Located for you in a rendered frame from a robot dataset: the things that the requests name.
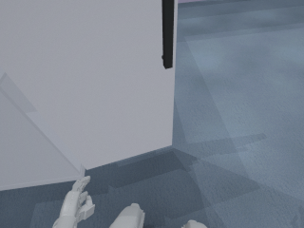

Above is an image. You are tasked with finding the robot left shin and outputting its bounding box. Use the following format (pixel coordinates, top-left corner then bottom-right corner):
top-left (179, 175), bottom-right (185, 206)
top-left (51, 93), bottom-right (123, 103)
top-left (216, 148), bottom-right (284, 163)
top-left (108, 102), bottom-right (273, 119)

top-left (130, 203), bottom-right (140, 208)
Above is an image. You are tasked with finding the left robot thigh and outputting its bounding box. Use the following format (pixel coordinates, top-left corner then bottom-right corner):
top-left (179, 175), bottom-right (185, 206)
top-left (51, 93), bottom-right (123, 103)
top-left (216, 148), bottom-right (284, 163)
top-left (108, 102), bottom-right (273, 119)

top-left (109, 206), bottom-right (145, 228)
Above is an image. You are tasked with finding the handle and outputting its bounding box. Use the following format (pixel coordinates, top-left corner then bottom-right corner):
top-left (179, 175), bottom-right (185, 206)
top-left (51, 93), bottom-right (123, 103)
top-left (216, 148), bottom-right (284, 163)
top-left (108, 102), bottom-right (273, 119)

top-left (161, 0), bottom-right (175, 69)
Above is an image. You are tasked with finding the fridge door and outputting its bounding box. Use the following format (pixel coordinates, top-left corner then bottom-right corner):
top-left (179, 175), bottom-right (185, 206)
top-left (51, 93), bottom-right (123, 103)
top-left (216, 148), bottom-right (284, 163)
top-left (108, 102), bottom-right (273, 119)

top-left (0, 0), bottom-right (179, 170)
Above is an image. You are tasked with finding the left robot hand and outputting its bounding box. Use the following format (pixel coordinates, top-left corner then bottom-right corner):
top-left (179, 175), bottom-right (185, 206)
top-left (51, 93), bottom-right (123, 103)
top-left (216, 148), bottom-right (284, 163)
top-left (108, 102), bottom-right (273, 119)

top-left (59, 176), bottom-right (95, 223)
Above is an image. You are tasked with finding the robot left forearm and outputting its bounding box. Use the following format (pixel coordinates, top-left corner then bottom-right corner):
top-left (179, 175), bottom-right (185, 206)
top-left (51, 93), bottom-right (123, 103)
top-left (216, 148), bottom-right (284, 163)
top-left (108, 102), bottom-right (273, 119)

top-left (52, 215), bottom-right (78, 228)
